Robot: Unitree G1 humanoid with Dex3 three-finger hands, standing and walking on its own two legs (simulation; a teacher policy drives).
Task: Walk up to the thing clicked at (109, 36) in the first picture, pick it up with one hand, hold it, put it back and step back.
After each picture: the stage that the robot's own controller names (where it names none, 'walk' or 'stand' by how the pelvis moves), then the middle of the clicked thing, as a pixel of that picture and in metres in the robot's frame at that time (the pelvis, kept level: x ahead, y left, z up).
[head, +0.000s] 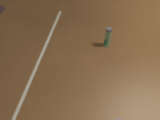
stand; (107, 37) +1.42 -0.32 -0.65
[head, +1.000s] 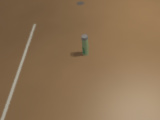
walk; (85, 45) +1.32 +0.04 -0.63
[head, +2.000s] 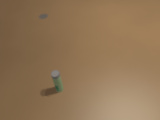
walk; (57, 81) +0.79 +0.26 -0.64
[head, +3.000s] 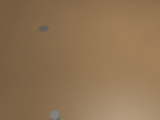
walk; out of the picture +0.44 +0.22 -0.64
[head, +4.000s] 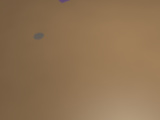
stand; out of the picture +0.34 +0.22 -0.64
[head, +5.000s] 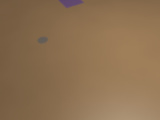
walk; out of the picture +0.32 +0.21 -0.66
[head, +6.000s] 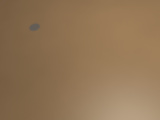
walk; out of the picture +0.33 +0.25 -0.63
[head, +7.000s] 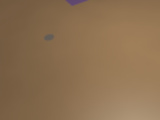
walk; out of the picture +0.38 +0.23 -0.63
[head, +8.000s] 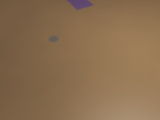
stand; out of the picture +0.41 +0.16 -0.65
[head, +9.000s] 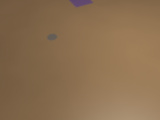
stand; out of the picture +0.38 +0.16 -0.66
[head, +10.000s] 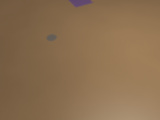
stand; out of the picture +0.36 +0.16 -0.66
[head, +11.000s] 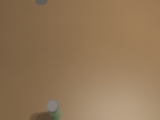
go down; (54, 110) +0.39 +0.16 -0.55
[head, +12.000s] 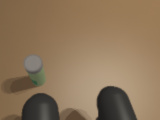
go down; (36, 72) +0.44 +0.17 -0.27
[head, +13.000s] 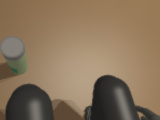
close in; (16, 59) +0.45 +0.19 -0.21
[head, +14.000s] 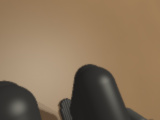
close; out of the picture +0.44 +0.22 -0.16
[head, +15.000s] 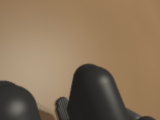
close; out of the picture +0.43 +0.23 -0.16
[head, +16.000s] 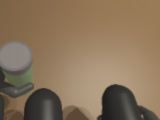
lift; (19, 74) +0.35 +0.21 -0.03
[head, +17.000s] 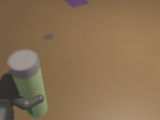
hold; (31, 88) +0.31 +0.16 +0.09
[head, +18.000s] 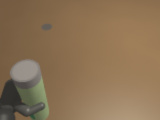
hold; (33, 95) +0.31 +0.16 +0.04
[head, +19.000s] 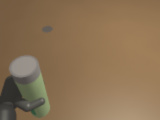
hold; (33, 91) +0.32 +0.16 +0.05
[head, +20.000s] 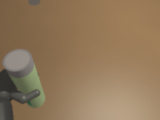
crouch; (28, 83) +0.36 +0.17 +0.00
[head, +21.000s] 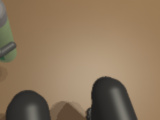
lower; out of the picture +0.49 +0.19 -0.04
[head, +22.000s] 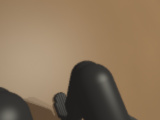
lower; out of the picture +0.47 +0.26 -0.16
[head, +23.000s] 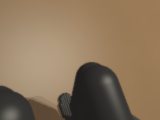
lower; out of the picture +0.45 +0.24 -0.16
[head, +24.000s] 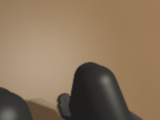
lower; out of the picture +0.45 +0.24 -0.16
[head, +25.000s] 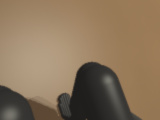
lower; out of the picture +0.45 +0.25 -0.15
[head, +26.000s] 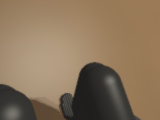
draw back; out of the picture +0.45 +0.24 -0.17
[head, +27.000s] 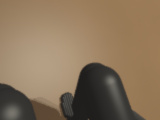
rise; out of the picture +0.45 +0.24 -0.17
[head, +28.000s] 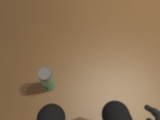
walk; (47, 80) +0.45 +0.17 -0.40
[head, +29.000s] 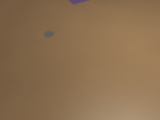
stand; out of the picture +0.40 +0.16 -0.59
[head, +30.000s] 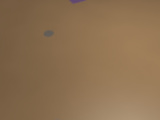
stand; out of the picture +0.40 +0.16 -0.60
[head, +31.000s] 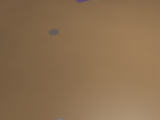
stand; out of the picture +0.40 +0.15 -0.62
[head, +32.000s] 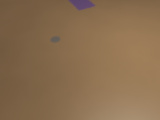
stand; out of the picture +0.42 +0.16 -0.65
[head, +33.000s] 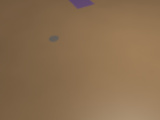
stand; out of the picture +0.39 +0.17 -0.66
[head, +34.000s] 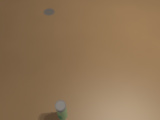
walk; (61, 110) +0.43 +0.13 -0.63
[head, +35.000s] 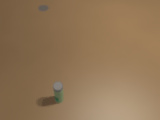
walk; (58, 93) +0.58 +0.15 -0.64
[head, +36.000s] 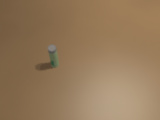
walk; (53, 56) +0.88 +0.25 -0.63
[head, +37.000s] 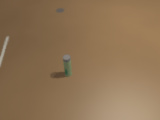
stand; (67, 66) +0.99 +0.15 -0.64
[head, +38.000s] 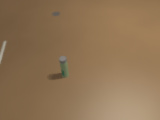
stand; (64, 67) +1.02 +0.18 -0.66
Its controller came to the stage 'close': yes
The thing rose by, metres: 0.69
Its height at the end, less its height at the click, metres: +0.00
